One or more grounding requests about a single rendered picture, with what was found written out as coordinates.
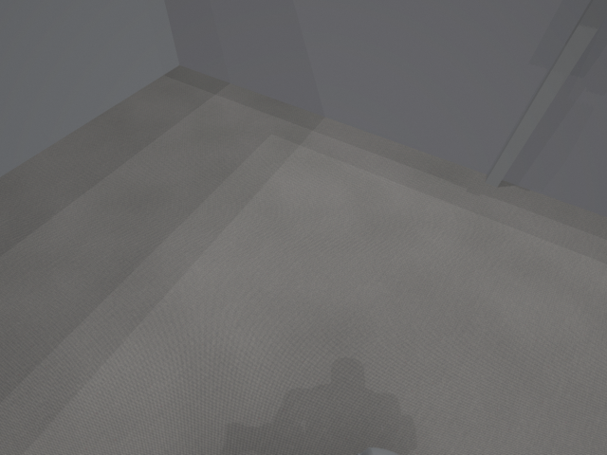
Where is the panel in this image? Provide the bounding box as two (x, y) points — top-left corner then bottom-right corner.
(485, 0), (607, 187)

